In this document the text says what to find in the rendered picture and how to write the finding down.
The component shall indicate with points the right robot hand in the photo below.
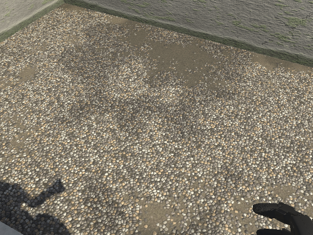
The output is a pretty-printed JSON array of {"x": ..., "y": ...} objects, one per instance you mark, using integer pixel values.
[{"x": 299, "y": 223}]

